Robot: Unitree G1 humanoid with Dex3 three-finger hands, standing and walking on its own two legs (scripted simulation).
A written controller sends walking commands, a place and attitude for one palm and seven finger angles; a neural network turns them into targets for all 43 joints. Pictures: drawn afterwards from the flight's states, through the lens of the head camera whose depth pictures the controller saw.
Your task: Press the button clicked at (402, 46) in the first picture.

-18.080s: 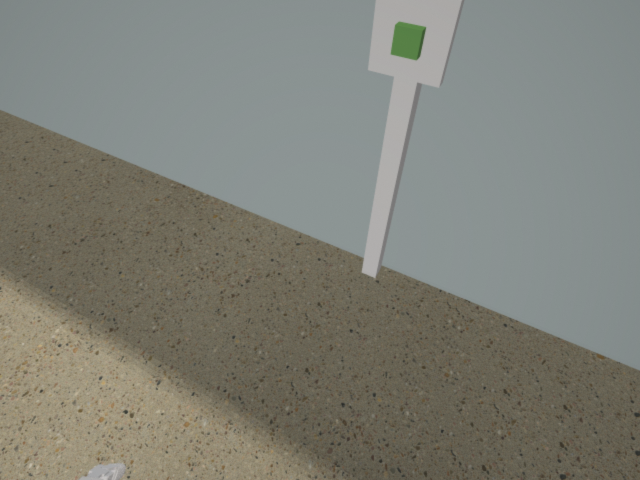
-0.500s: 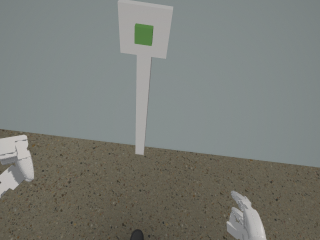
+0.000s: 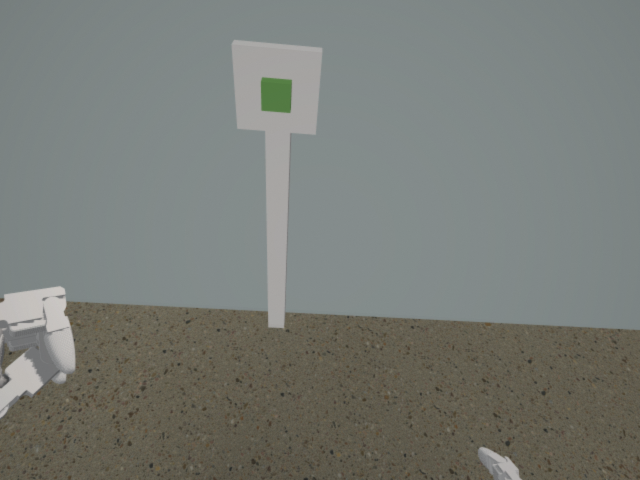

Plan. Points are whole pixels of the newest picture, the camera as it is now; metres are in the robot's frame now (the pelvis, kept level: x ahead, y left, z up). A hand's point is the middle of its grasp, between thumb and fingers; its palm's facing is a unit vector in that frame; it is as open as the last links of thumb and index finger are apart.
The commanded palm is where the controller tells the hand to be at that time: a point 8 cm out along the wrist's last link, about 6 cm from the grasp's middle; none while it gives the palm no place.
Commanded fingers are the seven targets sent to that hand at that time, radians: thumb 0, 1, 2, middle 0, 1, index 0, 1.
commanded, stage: stop stepping back and stand still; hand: left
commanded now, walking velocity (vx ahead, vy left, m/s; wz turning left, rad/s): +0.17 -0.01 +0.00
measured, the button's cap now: (276, 94) +0.82 +0.15 +0.14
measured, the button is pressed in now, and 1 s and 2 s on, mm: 0 0 0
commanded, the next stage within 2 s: let the arm hang, fingers relaxed in 0.72 s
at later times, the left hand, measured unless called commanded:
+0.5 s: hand (19, 367) +0.16 +0.28 +0.16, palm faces +0.47 -0.78 -0.41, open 3.1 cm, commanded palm +0.11 +0.31 +0.18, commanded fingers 0.00 0.90 0.90 -1.30 -1.50 -1.30 -1.50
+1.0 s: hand out of the picture +0.14 +0.28 -0.08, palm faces +0.11 -0.91 -0.40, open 3.0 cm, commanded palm none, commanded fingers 0.00 0.90 0.90 -0.93 -1.10 -0.93 -1.10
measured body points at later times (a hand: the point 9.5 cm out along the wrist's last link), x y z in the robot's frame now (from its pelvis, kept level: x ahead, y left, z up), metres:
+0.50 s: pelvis +0.00 +0.02 -0.01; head -0.01 +0.03 +0.44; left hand +0.13 +0.32 +0.18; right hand +0.16 -0.20 -0.09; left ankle +0.02 +0.14 -0.74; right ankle +0.00 -0.08 -0.74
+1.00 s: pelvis -0.01 +0.03 -0.01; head +0.00 +0.01 +0.44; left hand +0.13 +0.33 -0.06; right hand +0.16 -0.21 -0.12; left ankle +0.02 +0.14 -0.73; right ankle +0.00 -0.08 -0.74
